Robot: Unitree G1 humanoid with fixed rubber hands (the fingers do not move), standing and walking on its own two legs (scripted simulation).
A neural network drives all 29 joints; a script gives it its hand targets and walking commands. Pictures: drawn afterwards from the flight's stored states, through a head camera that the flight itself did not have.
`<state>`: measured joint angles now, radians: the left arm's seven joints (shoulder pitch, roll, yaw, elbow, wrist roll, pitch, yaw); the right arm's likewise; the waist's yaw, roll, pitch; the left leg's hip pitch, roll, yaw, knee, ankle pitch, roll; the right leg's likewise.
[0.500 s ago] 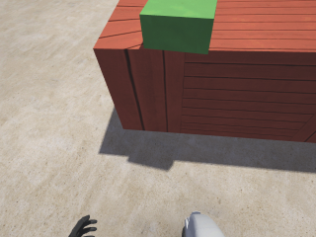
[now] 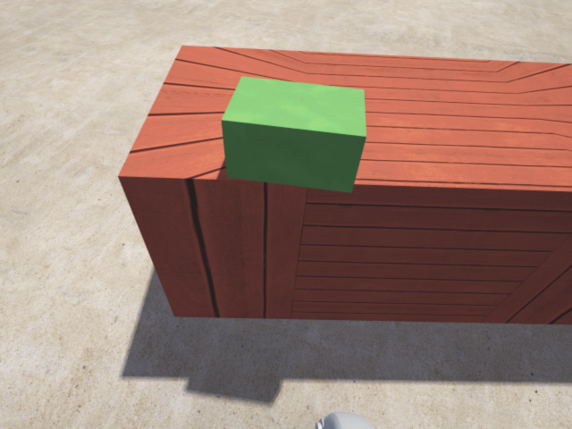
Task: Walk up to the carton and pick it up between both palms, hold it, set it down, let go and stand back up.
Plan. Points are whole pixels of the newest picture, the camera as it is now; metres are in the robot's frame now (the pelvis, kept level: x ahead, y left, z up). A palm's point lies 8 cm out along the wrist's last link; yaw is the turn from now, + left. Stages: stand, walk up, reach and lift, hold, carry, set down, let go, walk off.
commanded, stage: walk up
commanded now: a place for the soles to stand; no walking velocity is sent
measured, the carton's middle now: (295, 133) +0.72 +0.00 +0.01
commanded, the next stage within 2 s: none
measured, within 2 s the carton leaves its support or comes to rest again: neither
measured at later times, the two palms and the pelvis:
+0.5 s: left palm (185, 368) +0.24 +0.17 -0.11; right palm (485, 405) +0.20 -0.31 -0.13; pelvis +0.15 -0.06 +0.00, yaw +1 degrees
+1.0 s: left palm (181, 366) +0.24 +0.18 -0.10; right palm (452, 342) +0.29 -0.28 -0.11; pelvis +0.17 -0.06 +0.01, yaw +5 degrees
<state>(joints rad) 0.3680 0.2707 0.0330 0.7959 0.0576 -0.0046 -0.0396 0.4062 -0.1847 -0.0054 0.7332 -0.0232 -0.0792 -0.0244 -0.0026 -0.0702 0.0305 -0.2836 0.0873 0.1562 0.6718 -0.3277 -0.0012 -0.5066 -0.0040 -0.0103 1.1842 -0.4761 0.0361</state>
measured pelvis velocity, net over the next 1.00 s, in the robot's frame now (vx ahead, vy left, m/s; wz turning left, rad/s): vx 0.17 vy -0.06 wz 0.09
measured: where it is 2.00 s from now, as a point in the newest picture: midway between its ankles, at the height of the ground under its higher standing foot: (265, 427)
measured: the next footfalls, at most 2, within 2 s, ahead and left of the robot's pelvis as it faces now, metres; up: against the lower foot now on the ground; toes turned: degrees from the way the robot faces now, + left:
right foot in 0.24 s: +0.23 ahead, -0.17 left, +0.00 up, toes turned +1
left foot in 0.60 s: +0.23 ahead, +0.06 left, +0.00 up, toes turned +7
